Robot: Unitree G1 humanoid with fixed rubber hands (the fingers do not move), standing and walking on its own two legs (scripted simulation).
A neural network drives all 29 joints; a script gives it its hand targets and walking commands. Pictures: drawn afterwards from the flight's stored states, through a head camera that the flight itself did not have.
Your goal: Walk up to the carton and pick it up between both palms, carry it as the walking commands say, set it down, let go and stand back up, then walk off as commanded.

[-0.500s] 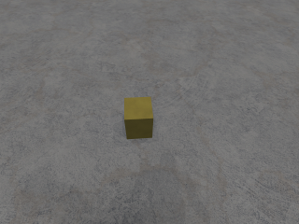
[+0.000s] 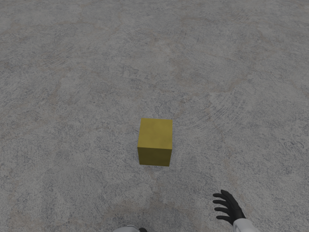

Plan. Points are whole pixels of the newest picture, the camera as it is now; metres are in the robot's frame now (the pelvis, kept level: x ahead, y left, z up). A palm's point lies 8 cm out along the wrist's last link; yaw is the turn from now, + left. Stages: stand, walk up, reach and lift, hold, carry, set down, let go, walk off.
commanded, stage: walk up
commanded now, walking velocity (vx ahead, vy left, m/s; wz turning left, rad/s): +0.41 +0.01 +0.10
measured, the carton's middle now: (155, 142) +0.71 +0.06 -0.62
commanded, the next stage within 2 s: none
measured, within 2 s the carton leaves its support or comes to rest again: neither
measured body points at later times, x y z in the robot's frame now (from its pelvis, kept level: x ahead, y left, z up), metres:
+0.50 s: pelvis +0.20 -0.05 +0.02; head +0.24 -0.08 +0.46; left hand +0.32 +0.19 -0.10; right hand +0.14 -0.28 -0.15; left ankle +0.10 +0.08 -0.66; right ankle +0.26 -0.14 -0.71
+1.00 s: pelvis +0.23 +0.04 +0.02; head +0.25 +0.06 +0.47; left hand +0.24 +0.30 -0.14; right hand +0.33 -0.21 -0.10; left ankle +0.25 +0.15 -0.72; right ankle +0.26 -0.13 -0.70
